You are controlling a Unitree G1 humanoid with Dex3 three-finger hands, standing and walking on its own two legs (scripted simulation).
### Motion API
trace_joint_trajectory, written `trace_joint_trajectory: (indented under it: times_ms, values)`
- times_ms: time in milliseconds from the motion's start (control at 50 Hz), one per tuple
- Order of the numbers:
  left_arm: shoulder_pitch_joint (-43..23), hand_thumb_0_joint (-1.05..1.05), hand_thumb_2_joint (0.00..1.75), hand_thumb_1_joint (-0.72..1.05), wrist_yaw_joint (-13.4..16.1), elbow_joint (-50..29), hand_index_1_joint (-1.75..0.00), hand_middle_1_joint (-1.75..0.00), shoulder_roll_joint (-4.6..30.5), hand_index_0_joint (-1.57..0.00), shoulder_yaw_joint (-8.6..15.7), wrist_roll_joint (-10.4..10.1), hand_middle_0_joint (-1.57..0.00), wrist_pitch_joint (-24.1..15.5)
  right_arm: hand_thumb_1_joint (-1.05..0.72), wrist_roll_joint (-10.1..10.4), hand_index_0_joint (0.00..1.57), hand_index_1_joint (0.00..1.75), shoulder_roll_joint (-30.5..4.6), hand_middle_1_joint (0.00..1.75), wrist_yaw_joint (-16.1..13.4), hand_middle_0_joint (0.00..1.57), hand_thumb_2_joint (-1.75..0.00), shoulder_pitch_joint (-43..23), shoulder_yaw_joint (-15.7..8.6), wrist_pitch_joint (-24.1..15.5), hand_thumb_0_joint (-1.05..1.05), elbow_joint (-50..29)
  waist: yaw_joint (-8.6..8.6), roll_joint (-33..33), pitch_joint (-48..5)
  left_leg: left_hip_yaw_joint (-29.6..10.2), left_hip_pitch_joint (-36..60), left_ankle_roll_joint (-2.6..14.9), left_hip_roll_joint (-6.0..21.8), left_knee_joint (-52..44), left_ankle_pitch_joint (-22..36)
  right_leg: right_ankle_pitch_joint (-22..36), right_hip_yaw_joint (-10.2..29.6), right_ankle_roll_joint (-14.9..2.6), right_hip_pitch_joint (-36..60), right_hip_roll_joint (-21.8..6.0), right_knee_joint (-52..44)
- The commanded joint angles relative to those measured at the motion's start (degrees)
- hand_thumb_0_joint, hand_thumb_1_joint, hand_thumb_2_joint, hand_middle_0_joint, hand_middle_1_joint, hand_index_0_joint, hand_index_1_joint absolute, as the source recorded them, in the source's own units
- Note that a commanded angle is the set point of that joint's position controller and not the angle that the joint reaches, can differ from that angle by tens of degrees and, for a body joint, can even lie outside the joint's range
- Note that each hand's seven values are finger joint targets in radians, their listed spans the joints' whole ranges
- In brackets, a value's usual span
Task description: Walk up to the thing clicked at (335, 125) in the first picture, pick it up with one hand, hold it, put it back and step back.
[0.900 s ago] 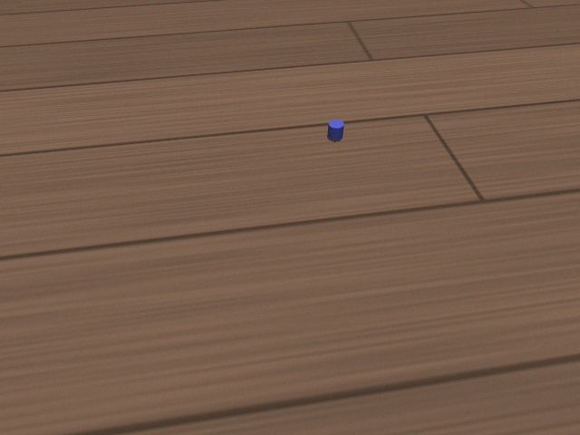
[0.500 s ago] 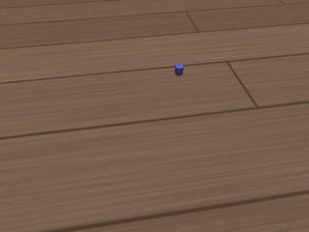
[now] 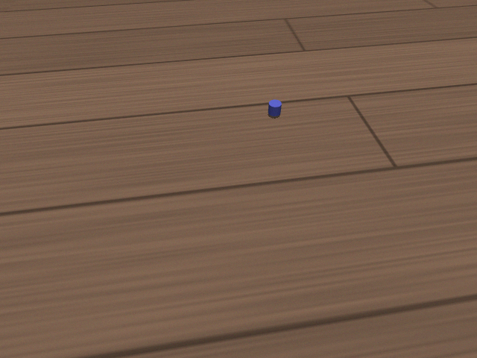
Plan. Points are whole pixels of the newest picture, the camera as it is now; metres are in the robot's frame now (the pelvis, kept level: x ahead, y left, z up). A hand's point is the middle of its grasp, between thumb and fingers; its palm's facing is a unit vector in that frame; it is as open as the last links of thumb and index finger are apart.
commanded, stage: stand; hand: left
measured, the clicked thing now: (274, 108) +1.73 -0.23 -0.74
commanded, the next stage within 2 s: walk up in 0.22 s
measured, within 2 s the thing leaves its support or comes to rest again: neither
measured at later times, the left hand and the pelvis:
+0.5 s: hand out of the picture +0.16 +0.24 -0.14, palm faces -0.14 -0.91 -0.39, open 7.4 cm; pelvis +0.05 -0.05 -0.01, yaw -7 degrees
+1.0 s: hand (189, 268) +0.34 +0.14 -0.17, palm faces -0.19 -0.93 -0.33, open 7.4 cm; pelvis +0.28 -0.13 -0.02, yaw -12 degrees
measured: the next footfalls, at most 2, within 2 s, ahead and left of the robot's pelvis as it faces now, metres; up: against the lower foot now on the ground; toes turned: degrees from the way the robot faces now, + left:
right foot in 0.54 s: +0.19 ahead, -0.24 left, +0.00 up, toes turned -14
left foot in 1.02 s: +0.50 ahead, -0.02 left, +0.00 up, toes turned -7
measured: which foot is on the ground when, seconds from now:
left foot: down 0.00-0.58, up 0.60-1.00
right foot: down 0.00-0.26, up 0.28-0.52, down 0.54-1.00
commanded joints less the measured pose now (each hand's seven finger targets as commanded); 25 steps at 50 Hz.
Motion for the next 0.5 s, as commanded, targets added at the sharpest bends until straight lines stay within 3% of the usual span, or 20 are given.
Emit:
trace_joint_trajectory:
  times_ms: [0, 180, 200, 220, 240, 260, 280, 300, 320, 360, 400, 440, 480]
  values:
    - [-2.0, 0.00, 0.90, 0.90, 0.8, -3.3, -0.30, -0.30, 12.2, -0.20, 2.4, -0.2, -0.20, -1.1, -0.90, 0.0, 0.20, 0.30, -12.3, 0.30, -1.0, 0.20, -0.90, -1.8, -2.2, -1.3, 0.00, -3.3, -0.04, 1.1, -4.9, -5.2, 1.1, 1.69, 6.7, -3.1, 9.5, 9.7, 5.6, -1.77, 0.6, -7.3, -2.4]
    - [-1.8, 0.00, 0.90, 0.90, 0.8, -3.2, -0.30, -0.30, 12.5, -0.20, 2.5, -0.2, -0.20, -1.1, -0.90, 0.0, 0.20, 0.30, -12.3, 0.30, -1.0, 0.20, -0.90, -1.7, -2.3, -1.3, 0.00, -3.4, -0.08, 0.5, -4.9, -5.1, 1.0, 1.83, 6.7, -3.2, 9.3, 9.5, 5.6, -1.90, 0.9, -7.4, -2.3]
    - [1.1, 0.00, 0.90, 0.90, -1.5, -7.7, -0.30, -0.30, 18.4, -0.20, 7.0, 1.4, -0.20, -1.4, -0.90, -1.5, 0.20, 0.30, -19.4, 0.30, -0.1, 0.20, -0.90, 3.2, -6.9, -3.1, 0.00, -7.0, -1.75, -0.8, -11.4, -5.8, 7.7, 6.18, 6.9, 1.7, -20.8, -18.0, 7.1, -3.80, -6.1, -3.9, 3.8]
    - [-2.8, 0.00, 0.90, 0.90, -2.5, -8.2, -0.30, -0.30, 16.7, -0.20, 6.8, 1.7, -0.20, -1.0, -0.90, -1.9, 0.20, 0.30, -20.6, 0.30, 0.4, 0.20, -0.90, 6.0, -7.9, -3.5, 0.00, -5.6, -4.06, 3.6, -6.7, -9.7, 11.3, 8.32, 9.8, -1.5, -32.3, -24.6, 4.6, -3.40, -19.9, -2.8, 9.4]
    - [-7.5, 0.00, 0.90, 0.90, -3.2, -10.1, -0.30, -0.30, 15.1, -0.20, 6.5, 1.7, -0.20, -0.5, -0.90, -2.2, 0.20, 0.30, -22.2, 0.30, 0.4, 0.20, -0.90, 7.9, -8.9, -3.7, 0.00, -5.5, -6.33, 10.7, -0.9, -18.9, 12.6, 11.04, 17.1, -9.7, -38.9, -18.3, 0.0, -2.03, -31.8, -0.6, 22.9]
    - [-9.1, 0.00, 0.90, 0.90, -3.6, -11.9, -0.30, -0.30, 15.1, -0.20, 6.6, 2.3, -0.20, -0.6, -0.90, -1.9, 0.20, 0.30, -23.1, 0.30, 0.4, 0.20, -0.90, 8.6, -9.5, -4.1, 0.00, -6.6, -6.83, 9.6, 1.8, -24.3, 10.5, 14.31, 24.2, -13.2, -38.1, -16.7, 3.0, -1.70, -37.2, -3.0, 29.6]
    - [-8.4, 0.00, 0.90, 0.90, -3.8, -12.4, -0.30, -0.30, 15.4, -0.20, 6.6, 2.1, -0.20, -1.0, -0.90, -1.8, 0.20, 0.30, -23.1, 0.30, 0.4, 0.20, -0.90, 6.9, -9.6, -4.5, 0.00, -7.9, -5.63, 6.4, 3.2, -25.7, 8.4, 15.21, 26.3, -13.7, -33.6, -15.5, 6.6, -1.91, -37.5, -4.9, 31.7]
    - [-7.6, 0.00, 0.90, 0.90, -4.1, -12.4, -0.30, -0.30, 15.7, -0.20, 7.0, 1.8, -0.20, -1.5, -0.90, -2.0, 0.20, 0.30, -22.2, 0.30, 0.4, 0.20, -0.90, 5.7, -9.3, -5.0, 0.00, -8.6, -4.14, 4.3, 3.8, -24.9, 5.8, 14.90, 25.3, -14.1, -31.4, -13.7, 8.6, -1.90, -35.9, -6.6, 33.5]
    - [-5.4, 0.00, 0.90, 0.90, -4.8, -12.4, -0.30, -0.30, 15.9, -0.20, 7.0, 1.5, -0.20, -1.7, -0.90, -2.0, 0.20, 0.30, -20.8, 0.30, 0.4, 0.20, -0.90, 3.9, -9.2, -5.3, 0.00, -9.7, -2.57, 3.8, 2.5, -21.1, 7.1, 14.25, 23.5, -13.7, -29.6, -13.0, 8.3, -1.82, -34.9, -7.8, 32.4]
    - [-0.4, 0.00, 0.90, 0.90, -6.1, -11.8, -0.30, -0.30, 15.4, -0.20, 7.2, 1.0, -0.20, -1.3, -0.90, -2.3, 0.20, 0.30, -20.4, 0.30, 0.9, 0.20, -0.90, 0.3, -9.0, -5.5, 0.00, -11.5, -0.21, 7.4, 0.5, -11.7, 6.0, 12.56, 19.1, -12.8, -25.7, -11.9, 3.5, -0.79, -30.6, -7.1, 28.4]
    - [2.1, 0.00, 0.90, 0.90, -6.9, -11.8, -0.30, -0.30, 14.5, -0.20, 7.4, 0.9, -0.20, -1.0, -0.90, -2.5, 0.20, 0.30, -20.6, 0.30, 1.4, 0.20, -0.90, -2.6, -9.3, -5.6, 0.00, -12.9, 1.39, 11.1, -0.2, -4.8, 0.7, 10.47, 16.2, -10.6, -22.3, -9.1, 1.2, -0.52, -22.1, -7.3, 23.5]
    - [1.3, 0.00, 0.90, 0.90, -6.9, -11.8, -0.30, -0.30, 15.0, -0.20, 7.9, 0.9, -0.20, -1.2, -0.90, -2.6, 0.20, 0.30, -20.1, 0.30, 1.8, 0.20, -0.90, -1.6, -9.0, -5.3, 0.00, -13.1, 0.63, 10.0, 0.5, 0.1, -5.8, 9.05, 13.6, -8.3, -21.2, -5.9, -1.5, -0.10, -14.1, -6.0, 19.4]
    - [5.1, 0.00, 0.90, 0.90, -6.6, -11.0, -0.30, -0.30, 15.2, -0.20, 8.2, 1.1, -0.20, -1.2, -0.90, -2.4, 0.20, 0.30, -20.3, 0.30, 1.9, 0.20, -0.90, -2.7, -9.0, -4.8, 0.00, -13.3, 2.44, 9.0, 1.0, 2.6, -11.0, 8.52, 12.7, -3.7, -24.1, -2.4, -4.8, -0.28, -7.8, -4.5, 18.3]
